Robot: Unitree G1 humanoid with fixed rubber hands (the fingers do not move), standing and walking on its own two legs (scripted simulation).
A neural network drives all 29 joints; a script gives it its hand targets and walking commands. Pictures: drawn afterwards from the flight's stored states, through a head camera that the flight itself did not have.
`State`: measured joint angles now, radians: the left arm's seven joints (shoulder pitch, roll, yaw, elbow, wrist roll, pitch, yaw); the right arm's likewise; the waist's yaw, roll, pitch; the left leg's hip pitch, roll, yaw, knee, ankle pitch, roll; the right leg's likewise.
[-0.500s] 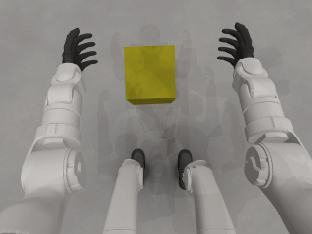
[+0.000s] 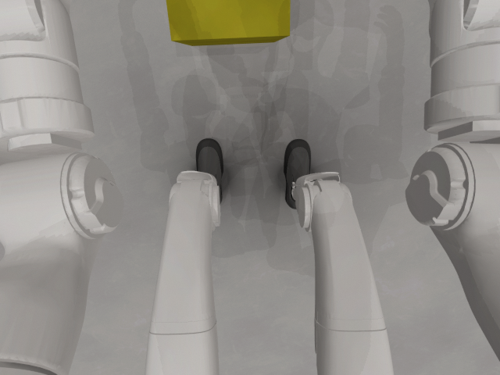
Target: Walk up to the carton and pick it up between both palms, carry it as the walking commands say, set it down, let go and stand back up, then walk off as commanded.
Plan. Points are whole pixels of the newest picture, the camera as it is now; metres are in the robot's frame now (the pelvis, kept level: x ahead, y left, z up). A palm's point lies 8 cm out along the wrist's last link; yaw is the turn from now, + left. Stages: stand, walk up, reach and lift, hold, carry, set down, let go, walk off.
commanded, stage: reach and lift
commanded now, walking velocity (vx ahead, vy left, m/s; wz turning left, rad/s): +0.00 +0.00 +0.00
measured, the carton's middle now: out of the picture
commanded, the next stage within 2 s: none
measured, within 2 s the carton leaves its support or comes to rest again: neither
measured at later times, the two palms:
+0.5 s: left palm out of the picture +0.55 +0.22 -0.31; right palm out of the picture +0.56 -0.14 -0.31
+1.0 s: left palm out of the picture +0.54 +0.22 -0.44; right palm out of the picture +0.56 -0.15 -0.45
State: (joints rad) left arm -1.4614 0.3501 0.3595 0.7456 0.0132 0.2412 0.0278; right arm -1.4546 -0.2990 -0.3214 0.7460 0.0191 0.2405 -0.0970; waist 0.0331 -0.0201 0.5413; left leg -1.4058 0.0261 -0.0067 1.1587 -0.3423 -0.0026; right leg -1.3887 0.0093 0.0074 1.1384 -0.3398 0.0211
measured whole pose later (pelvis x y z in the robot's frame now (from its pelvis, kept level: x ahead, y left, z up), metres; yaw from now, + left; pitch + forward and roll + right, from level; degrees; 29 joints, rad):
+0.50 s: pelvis -0.04 +0.00 -0.16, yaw +1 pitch +34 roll -2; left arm -1.71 0.47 0.12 1.08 -0.20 0.24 0.11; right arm -1.68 -0.39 -0.16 1.03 0.16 0.26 -0.17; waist 0.03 0.01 0.52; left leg -1.89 0.00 -0.04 1.78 -0.49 -0.01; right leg -1.86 0.01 0.00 1.77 -0.51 0.03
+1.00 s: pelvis -0.03 +0.00 -0.26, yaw +1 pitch +36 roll -2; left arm -1.74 0.46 0.04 1.24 -0.25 0.14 0.12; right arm -1.72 -0.43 -0.07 1.22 0.24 0.14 -0.13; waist 0.02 0.00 0.53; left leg -2.20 -0.01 -0.03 2.12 -0.55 0.00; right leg -2.16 0.01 0.02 2.12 -0.58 0.05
